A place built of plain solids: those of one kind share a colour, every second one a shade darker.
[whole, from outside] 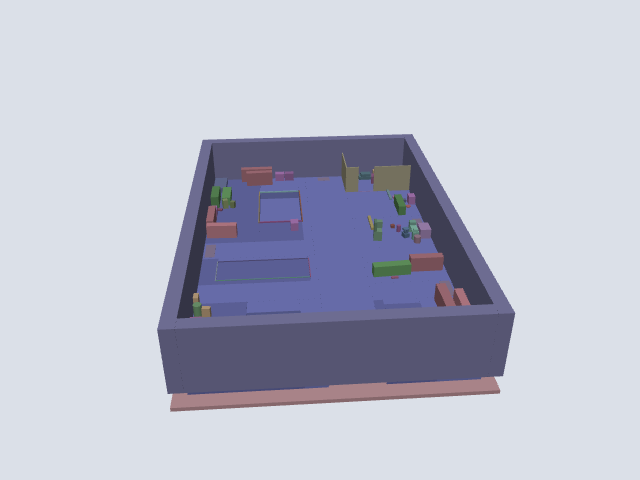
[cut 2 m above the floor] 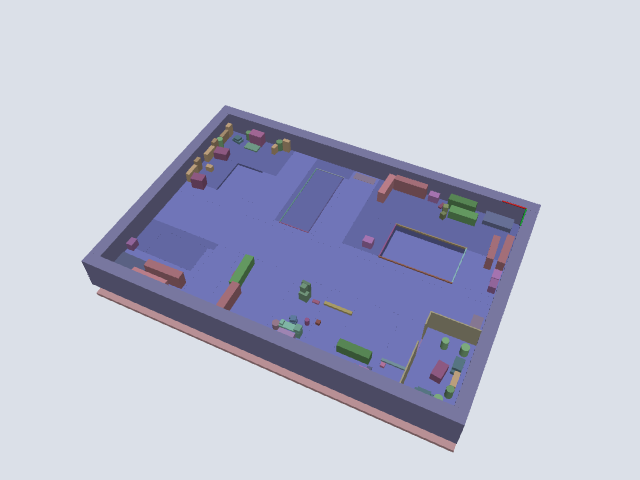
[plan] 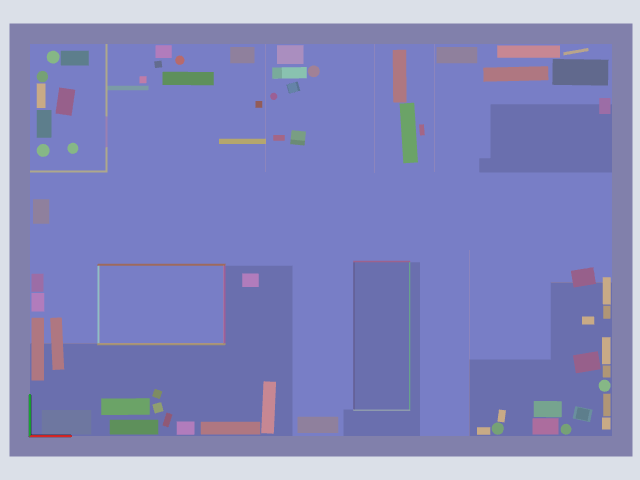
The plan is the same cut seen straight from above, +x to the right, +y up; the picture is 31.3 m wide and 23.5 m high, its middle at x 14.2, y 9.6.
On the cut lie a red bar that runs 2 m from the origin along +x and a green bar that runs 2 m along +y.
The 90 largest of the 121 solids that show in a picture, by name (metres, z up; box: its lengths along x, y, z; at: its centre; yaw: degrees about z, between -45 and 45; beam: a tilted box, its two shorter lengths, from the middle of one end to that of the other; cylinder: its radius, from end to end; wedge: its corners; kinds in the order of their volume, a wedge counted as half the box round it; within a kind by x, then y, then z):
{
 "floor_1": {"box": [3.4, 3.79, 2.1], "at": [1.7, 6.45, -1.05]},
 "floor_2": {"box": [3.8, 6.3, 1.0], "at": [1.9, 16.05, -0.5]},
 "floor_3": {"box": [2.0, 6.3, 1.0], "at": [4.8, 16.05, -0.5]},
 "floor_4": {"box": [12.85, 4.55, 2.1], "at": [6.42, 2.27, -1.05]},
 "floor_5": {"box": [12.85, 0.76, 2.1], "at": [6.42, 8.72, -1.05]},
 "floor_6": {"box": [6.07, 3.79, 1.46], "at": [6.43, 6.45, -1.37]},
 "floor_7": {"box": [3.45, 6.3, 1.0], "at": [7.53, 16.05, -0.5]},
 "floor_8": {"box": [2.3, 6.3, 1.0], "at": [10.4, 16.05, -0.5]},
 "floor_9": {"box": [3.38, 3.79, 2.1], "at": [11.16, 6.45, -1.05]},
 "floor_10": {"box": [3.0, 6.3, 1.0], "at": [13.05, 16.05, -0.5]},
 "floor_11": {"box": [2.5, 9.1, 1.0], "at": [14.1, 4.55, -0.5]},
 "floor_12": {"box": [28.5, 3.8, 1.0], "at": [14.25, 11.0, -0.5]},
 "floor_13": {"box": [0.55, 7.21, 2.1], "at": [15.62, 4.91, -1.05]},
 "floor_14": {"box": [2.3, 6.3, 1.0], "at": [15.7, 16.05, -0.5]},
 "floor_15": {"box": [3.75, 1.3, 2.1], "at": [17.23, 0.65, -1.05]},
 "floor_16": {"box": [2.65, 7.21, 2.1], "at": [17.23, 4.91, -1.05]},
 "floor_17": {"box": [3.75, 0.59, 2.1], "at": [17.23, 8.8, -1.05]},
 "floor_18": {"box": [2.95, 6.3, 1.0], "at": [18.32, 16.05, -0.5]},
 "floor_19": {"box": [0.55, 7.21, 2.1], "at": [18.82, 4.91, -1.05]},
 "floor_20": {"box": [2.4, 9.1, 1.0], "at": [20.3, 4.55, -0.5]},
 "floor_21": {"box": [2.2, 6.3, 1.0], "at": [20.9, 16.05, -0.5]},
 "floor_22": {"box": [1.35, 3.79, 2.1], "at": [22.18, 5.64, -1.05]},
 "floor_23": {"box": [0.55, 2.65, 2.1], "at": [22.27, 14.93, -1.05]},
 "floor_24": {"box": [2.65, 3.79, 1.9], "at": [24.18, 5.64, -1.15]},
 "floor_25": {"box": [4.36, 2.65, 2.1], "at": [24.73, 14.93, -1.05]},
 "floor_26": {"box": [7.0, 3.75, 2.1], "at": [25.0, 1.88, -1.05]},
 "floor_27": {"box": [7.0, 1.56, 2.1], "at": [25.0, 8.32, -1.05]},
 "floor_28": {"box": [6.5, 0.7, 2.1], "at": [25.25, 13.25, -1.05]},
 "floor_29": {"box": [6.5, 2.95, 2.1], "at": [25.25, 17.73, -1.05]},
 "floor_30": {"box": [3.0, 3.79, 2.1], "at": [27.0, 5.64, -1.05]},
 "floor_31": {"box": [1.59, 2.65, 2.1], "at": [27.7, 14.93, -1.05]},
 "wall_1": {"box": [1.0, 19.2, 5.0], "at": [-0.5, 9.6, 1.5]},
 "wall_2": {"box": [30.5, 1.0, 5.0], "at": [14.25, -0.5, 1.5]},
 "wall_3": {"box": [30.5, 1.0, 5.0], "at": [14.25, 19.7, 1.5]},
 "wall_4": {"box": [1.0, 19.2, 5.0], "at": [29.0, 9.6, 1.5]},
 "floor_base_1": {"box": [30.5, 21.2, 0.3], "at": [14.25, 9.6, -2.35]},
 "bar_rack_1": {"box": [0.62, 3.08, 1.35], "at": [0.38, 4.25, 0.68]},
 "bar_rack_2": {"box": [0.57, 2.55, 1.36], "at": [1.33, 4.52, 0.68], "yaw": 2.6},
 "bar_rack_3": {"box": [2.92, 0.63, 1.29], "at": [9.82, 0.39, 0.65]},
 "bar_rack_4": {"box": [0.62, 2.54, 1.18], "at": [11.69, 1.4, 0.59], "yaw": -2.6},
 "bar_rack_5": {"box": [0.66, 2.58, 1.22], "at": [18.1, 17.62, 0.61], "yaw": 0.5},
 "bar_rack_6": {"box": [3.18, 0.69, 1.38], "at": [23.79, 17.73, 0.69], "yaw": 1.3},
 "bar_rack_7": {"box": [3.08, 0.61, 1.35], "at": [24.42, 18.82, 0.68]},
 "board_stack_1": {"box": [2.38, 0.81, 0.82], "at": [4.68, 1.44, 0.41], "yaw": 0.2},
 "board_stack_2": {"box": [2.38, 0.73, 1.13], "at": [5.09, 0.43, 0.56]},
 "board_stack_3": {"box": [2.51, 0.65, 0.89], "at": [7.75, 17.51, 0.45], "yaw": -0.3},
 "board_stack_4": {"box": [0.72, 2.93, 0.9], "at": [18.55, 14.84, 0.45], "yaw": 3.6},
 "pallet_load_1": {"box": [0.8, 1.29, 0.76], "at": [1.73, 16.38, 0.38], "yaw": -8.2},
 "pallet_load_2": {"box": [1.28, 0.81, 1.17], "at": [25.24, 0.47, 0.58]},
 "pallet_load_3": {"box": [1.12, 0.83, 1.11], "at": [27.1, 7.77, 0.56], "yaw": 9.2},
 "pallet_load_4": {"box": [1.24, 0.9, 0.76], "at": [27.27, 3.61, 0.38], "yaw": 9.4},
 "crate_stack_1": {"box": [0.43, 1.2, 0.84], "at": [0.55, 16.66, 0.42]},
 "crate_stack_2": {"box": [0.65, 0.36, 1.24], "at": [22.22, 0.25, 0.62]},
 "crate_stack_3": {"box": [0.35, 0.6, 0.81], "at": [23.09, 0.98, 0.41], "yaw": -7.5},
 "crate_stack_4": {"box": [0.43, 1.33, 0.91], "at": [28.21, 4.18, 0.46]},
 "crate_stack_5": {"box": [0.42, 0.59, 1.21], "at": [28.22, 0.62, 0.6]},
 "crate_stack_6": {"box": [0.39, 0.59, 1.27], "at": [28.23, 3.16, 0.64]},
 "crate_stack_7": {"box": [0.39, 1.34, 0.96], "at": [28.23, 7.11, 0.48]},
 "crate_stack_8": {"box": [0.37, 1.1, 0.89], "at": [28.25, 1.52, 0.45]},
 "crate_stack_9": {"box": [0.36, 0.64, 1.3], "at": [28.25, 6.06, 0.65]},
 "sheet_stack_1": {"box": [2.43, 1.21, 0.49], "at": [1.79, 0.68, 0.24]},
 "sheet_stack_2": {"box": [2.73, 1.27, 0.42], "at": [26.95, 17.81, 0.21], "yaw": -0.8},
 "offcut_bin_1": {"box": [0.59, 0.88, 0.75], "at": [0.36, 7.5, 0.38]},
 "offcut_bin_2": {"box": [0.63, 0.91, 0.75], "at": [0.39, 6.55, 0.38]},
 "offcut_bin_3": {"box": [0.8, 0.62, 0.8], "at": [6.55, 18.82, 0.4]},
 "offcut_bin_4": {"box": [0.88, 0.64, 0.72], "at": [7.62, 0.39, 0.36]},
 "offcut_bin_5": {"box": [0.81, 0.67, 0.75], "at": [10.8, 7.63, 0.38], "yaw": -0.2},
 "offcut_bin_6": {"box": [0.56, 0.78, 0.72], "at": [28.15, 16.16, 0.36]},
 "part_1": {"box": [3.8, 0.1, 2.65], "at": [1.9, 12.95, 1.27]},
 "part_2": {"box": [0.1, 1.14, 2.65], "at": [3.75, 13.57, 1.27]},
 "part_3": {"box": [0.1, 3.56, 2.65], "at": [3.75, 17.42, 1.27]},
 "barrel_1": {"cylinder": 0.28, "from": [0.61, 17.6, 0.0], "to": [0.61, 17.6, 0.96]},
 "barrel_2": {"cylinder": 0.32, "from": [0.65, 13.98, 0.0], "to": [0.65, 13.98, 0.88]},
 "barrel_3": {"cylinder": 0.32, "from": [1.14, 18.55, 0.0], "to": [1.14, 18.55, 0.86]},
 "barrel_4": {"cylinder": 0.27, "from": [2.1, 14.09, 0.0], "to": [2.1, 14.09, 0.9]},
 "barrel_5": {"cylinder": 0.3, "from": [22.9, 0.37, 0.0], "to": [22.9, 0.37, 0.96]},
 "barrel_6": {"cylinder": 0.27, "from": [26.25, 0.34, 0.0], "to": [26.25, 0.34, 0.82]},
 "barrel_7": {"cylinder": 0.29, "from": [28.14, 2.47, 0.0], "to": [28.14, 2.47, 0.96]},
 "sack_pile_1": {"box": [0.72, 1.36, 0.3], "at": [0.69, 15.28, 0.15]},
 "sack_pile_2": {"box": [0.65, 0.95, 0.29], "at": [0.69, 15.28, 0.45]},
 "sack_pile_3": {"box": [1.37, 0.73, 0.3], "at": [2.19, 18.5, 0.15]},
 "sack_pile_4": {"box": [0.96, 0.66, 0.31], "at": [2.19, 18.5, 0.46]},
 "sack_pile_5": {"box": [0.87, 0.62, 0.26], "at": [27.06, 1.08, 0.13], "yaw": -11.9},
 "forge_hearth_1": {"box": [1.29, 0.92, 0.85], "at": [12.74, 18.67, 0.42]},
 "bandsaw_1": {"box": [0.71, 0.23, 0.87], "at": [13.1, 14.37, 1.31], "yaw": -5.8},
 "bandsaw_2": {"box": [0.71, 0.69, 0.88], "at": [13.13, 14.6, 0.44], "yaw": -5.8},
 "pallet_1": {"box": [1.37, 0.79, 0.2], "at": [25.35, 1.32, 0.05], "yaw": -0.6},
 "bin_1": {"box": [0.45, 0.46, 0.84], "at": [6.27, 1.38, 0.42], "yaw": 15.2},
 "low_beam_1": {"box": [2.3, 0.26, 0.26], "at": [10.4, 14.43, 0.08]},
 "quench_tub_1": {"cylinder": 0.29, "from": [13.89, 17.86, 0.0], "to": [13.89, 17.86, 0.57]}
}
